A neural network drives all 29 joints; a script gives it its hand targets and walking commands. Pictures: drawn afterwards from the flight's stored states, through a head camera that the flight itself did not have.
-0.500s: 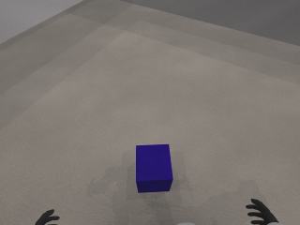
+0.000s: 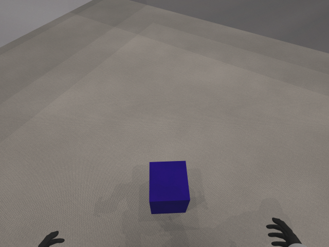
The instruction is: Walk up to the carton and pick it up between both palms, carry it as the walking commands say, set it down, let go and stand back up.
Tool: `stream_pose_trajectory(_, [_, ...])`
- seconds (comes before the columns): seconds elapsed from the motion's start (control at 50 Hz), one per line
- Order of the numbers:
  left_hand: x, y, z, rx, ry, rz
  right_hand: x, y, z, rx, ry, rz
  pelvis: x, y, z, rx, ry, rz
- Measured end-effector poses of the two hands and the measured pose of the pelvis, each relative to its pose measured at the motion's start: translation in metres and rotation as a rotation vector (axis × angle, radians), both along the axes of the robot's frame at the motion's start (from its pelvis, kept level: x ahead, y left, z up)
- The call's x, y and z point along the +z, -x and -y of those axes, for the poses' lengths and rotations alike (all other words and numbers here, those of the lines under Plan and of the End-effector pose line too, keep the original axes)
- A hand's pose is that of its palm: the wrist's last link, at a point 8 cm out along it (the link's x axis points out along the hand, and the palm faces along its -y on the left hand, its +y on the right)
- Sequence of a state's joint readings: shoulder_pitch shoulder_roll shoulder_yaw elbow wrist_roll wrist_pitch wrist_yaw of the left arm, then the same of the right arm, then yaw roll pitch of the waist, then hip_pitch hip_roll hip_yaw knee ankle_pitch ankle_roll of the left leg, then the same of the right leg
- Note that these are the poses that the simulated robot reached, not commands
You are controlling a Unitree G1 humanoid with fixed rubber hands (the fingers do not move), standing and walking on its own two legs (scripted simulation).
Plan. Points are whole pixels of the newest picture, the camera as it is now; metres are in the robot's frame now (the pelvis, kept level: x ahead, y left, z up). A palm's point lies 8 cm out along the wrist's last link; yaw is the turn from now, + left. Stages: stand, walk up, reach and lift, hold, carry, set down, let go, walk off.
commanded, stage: walk up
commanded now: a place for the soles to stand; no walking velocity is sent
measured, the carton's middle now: (168, 188) +0.46 -0.03 -0.65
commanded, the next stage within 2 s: reach and lift in 0.14 s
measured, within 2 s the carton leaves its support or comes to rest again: neither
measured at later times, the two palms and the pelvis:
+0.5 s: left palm (62, 231) +0.18 +0.28 -0.13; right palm (266, 223) +0.18 -0.27 -0.13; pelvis -0.01 +0.01 -0.02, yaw +1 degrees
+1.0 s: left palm (93, 191) +0.30 +0.23 -0.18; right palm (241, 184) +0.31 -0.26 -0.18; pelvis -0.06 -0.01 -0.08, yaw +2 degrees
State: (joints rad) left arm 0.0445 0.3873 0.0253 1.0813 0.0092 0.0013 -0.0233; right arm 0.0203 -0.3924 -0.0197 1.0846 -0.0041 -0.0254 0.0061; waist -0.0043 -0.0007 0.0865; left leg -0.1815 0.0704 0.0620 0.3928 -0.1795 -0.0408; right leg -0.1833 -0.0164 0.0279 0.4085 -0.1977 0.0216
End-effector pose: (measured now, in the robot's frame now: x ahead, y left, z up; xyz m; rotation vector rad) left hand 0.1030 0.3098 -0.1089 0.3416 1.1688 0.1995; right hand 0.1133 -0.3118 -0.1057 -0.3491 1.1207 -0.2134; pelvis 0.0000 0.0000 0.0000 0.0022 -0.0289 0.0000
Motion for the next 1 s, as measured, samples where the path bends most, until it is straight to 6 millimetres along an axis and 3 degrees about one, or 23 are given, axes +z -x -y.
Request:
stream_pose_trajectory(0.18, [0.001,-0.001,0.002,0.002,0.002,0.001,0.0,-0.001,0.001,-0.003,-0.006,-0.003,0.0,-0.002,0.001,0.002,0.001,-0.003])
stream_pose_trajectory(0.3, [0.007,-0.042,0.018,-0.029,0.05,0.136,0.002,-0.034,-0.017,0.08,-0.034,0.071,-0.011,0.009,-0.001,0.023,-0.005,0.01])
stream_pose_trajectory(0.46, [-0.012,-0.06,0.031,-0.002,0.079,0.096,-0.015,-0.055,-0.034,0.036,-0.079,0.057,-0.02,0.007,-0.007,0.02,0.002,-0.039])
stream_pose_trajectory(0.64, [-0.037,-0.125,0.048,-0.02,0.097,0.196,-0.04,-0.113,-0.042,0.045,-0.092,0.14,-0.043,0.008,-0.009,0.029,0.004,-0.2])
stream_pose_trajectory(0.76, [-0.049,-0.148,0.056,0.003,0.1,0.253,-0.052,-0.138,-0.04,0.057,-0.107,0.186,-0.056,0.014,-0.005,0.03,0.0,-0.304])
stream_pose_trajectory(0.88, [-0.062,-0.164,0.063,0.016,0.109,0.288,-0.069,-0.156,-0.045,0.053,-0.152,0.218,-0.068,0.032,0.002,0.03,0.0,-0.374])
stream_pose_trajectory(1.0, [-0.073,-0.194,0.077,-0.008,0.129,0.322,-0.079,-0.193,-0.053,0.062,-0.179,0.275,-0.079,0.059,0.008,0.028,-0.004,-0.399])
